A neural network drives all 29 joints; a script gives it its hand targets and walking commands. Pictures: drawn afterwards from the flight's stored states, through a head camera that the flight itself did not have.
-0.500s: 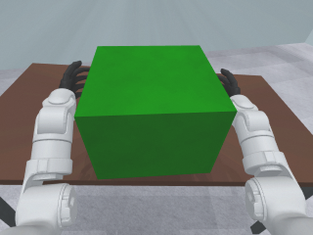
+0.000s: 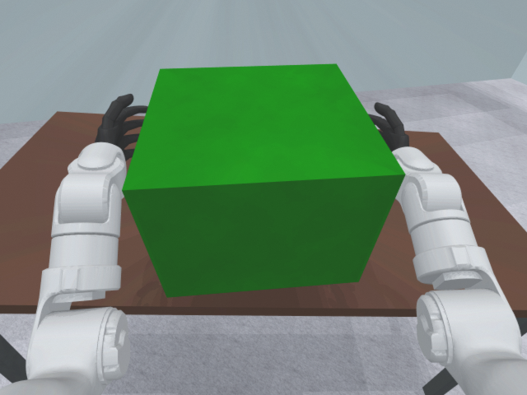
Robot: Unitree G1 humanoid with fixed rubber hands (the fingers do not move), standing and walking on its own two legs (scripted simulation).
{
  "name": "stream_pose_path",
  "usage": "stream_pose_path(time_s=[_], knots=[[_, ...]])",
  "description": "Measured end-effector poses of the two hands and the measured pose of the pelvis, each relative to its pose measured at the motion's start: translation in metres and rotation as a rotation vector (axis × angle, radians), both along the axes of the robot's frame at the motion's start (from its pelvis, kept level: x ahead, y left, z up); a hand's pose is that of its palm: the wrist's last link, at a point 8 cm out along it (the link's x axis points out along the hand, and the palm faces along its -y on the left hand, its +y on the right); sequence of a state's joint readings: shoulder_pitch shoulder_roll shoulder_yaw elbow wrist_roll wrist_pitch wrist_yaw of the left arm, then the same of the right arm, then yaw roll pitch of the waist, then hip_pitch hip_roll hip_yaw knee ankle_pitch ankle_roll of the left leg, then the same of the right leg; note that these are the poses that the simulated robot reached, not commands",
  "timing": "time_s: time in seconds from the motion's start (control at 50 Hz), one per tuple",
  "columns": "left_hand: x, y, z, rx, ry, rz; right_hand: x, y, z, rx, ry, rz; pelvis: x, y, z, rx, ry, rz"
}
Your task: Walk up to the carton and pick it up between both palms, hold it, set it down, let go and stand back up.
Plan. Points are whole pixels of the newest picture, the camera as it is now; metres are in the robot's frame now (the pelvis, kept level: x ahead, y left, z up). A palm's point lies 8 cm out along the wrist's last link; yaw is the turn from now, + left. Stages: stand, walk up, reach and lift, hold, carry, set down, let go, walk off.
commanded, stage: reach and lift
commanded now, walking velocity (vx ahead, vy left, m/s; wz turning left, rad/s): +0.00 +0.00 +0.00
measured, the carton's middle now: (257, 173) +0.41 -0.01 +0.16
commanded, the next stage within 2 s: hold in 0.12 s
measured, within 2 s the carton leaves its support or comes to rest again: neither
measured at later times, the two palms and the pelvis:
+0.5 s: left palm (111, 146) +0.38 +0.19 +0.23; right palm (396, 143) +0.37 -0.21 +0.24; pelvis +0.00 +0.00 +0.00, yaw +0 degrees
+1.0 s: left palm (105, 141) +0.37 +0.19 +0.24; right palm (401, 134) +0.37 -0.21 +0.26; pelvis +0.00 +0.00 +0.00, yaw +0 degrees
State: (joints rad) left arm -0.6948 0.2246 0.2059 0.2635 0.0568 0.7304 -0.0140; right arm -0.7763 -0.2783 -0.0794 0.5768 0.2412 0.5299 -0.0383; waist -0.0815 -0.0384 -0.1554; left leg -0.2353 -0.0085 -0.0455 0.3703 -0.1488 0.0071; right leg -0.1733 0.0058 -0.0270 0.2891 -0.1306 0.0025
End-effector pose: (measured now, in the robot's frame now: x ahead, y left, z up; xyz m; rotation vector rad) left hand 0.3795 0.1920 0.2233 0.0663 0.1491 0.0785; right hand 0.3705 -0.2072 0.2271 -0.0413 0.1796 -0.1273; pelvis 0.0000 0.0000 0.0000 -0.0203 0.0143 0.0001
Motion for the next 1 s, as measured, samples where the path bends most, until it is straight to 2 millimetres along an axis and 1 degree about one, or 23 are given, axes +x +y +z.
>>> stream_pose_path(time_s=[0.12, 0.22, 0.38, 0.5, 0.56, 0.64, 0.8, 1.0], knots=[[-0.002, 0.001, 0.002, -0.003, 0.006, 0.005, 0.000, 0.001, 0.007, 0.003, 0.005, 0.002, -0.001, 0.000, 0.000, 0.000, -0.001, 0.000], [-0.001, 0.000, -0.002, -0.005, 0.032, 0.005, 0.002, 0.000, 0.006, 0.009, 0.032, 0.001, -0.001, 0.000, 0.000, 0.000, -0.002, 0.000], [-0.002, 0.000, 0.012, -0.006, -0.012, 0.012, 0.001, 0.000, 0.019, 0.003, -0.013, 0.009, 0.000, 0.000, 0.000, 0.000, 0.000, 0.000], [-0.001, -0.001, 0.006, -0.012, 0.025, 0.010, 0.002, 0.000, 0.018, 0.001, 0.024, 0.005, -0.001, 0.000, 0.000, 0.000, -0.002, 0.000], [-0.004, 0.000, 0.013, -0.011, 0.010, 0.014, 0.001, 0.000, 0.019, -0.004, 0.011, 0.013, -0.001, 0.000, 0.000, 0.000, -0.001, 0.000], [-0.007, -0.001, 0.021, -0.010, -0.015, 0.015, -0.002, 0.000, 0.027, -0.009, -0.016, 0.013, -0.001, 0.000, 0.000, 0.000, -0.002, 0.000], [-0.010, 0.000, 0.016, -0.013, 0.013, 0.016, -0.004, 0.000, 0.029, -0.001, 0.013, 0.010, -0.004, 0.000, 0.000, 0.000, -0.006, 0.000], [-0.013, 0.002, 0.020, -0.015, 0.006, 0.021, -0.005, 0.002, 0.036, -0.008, 0.004, 0.016, -0.005, 0.000, 0.000, 0.000, -0.007, 0.000]])
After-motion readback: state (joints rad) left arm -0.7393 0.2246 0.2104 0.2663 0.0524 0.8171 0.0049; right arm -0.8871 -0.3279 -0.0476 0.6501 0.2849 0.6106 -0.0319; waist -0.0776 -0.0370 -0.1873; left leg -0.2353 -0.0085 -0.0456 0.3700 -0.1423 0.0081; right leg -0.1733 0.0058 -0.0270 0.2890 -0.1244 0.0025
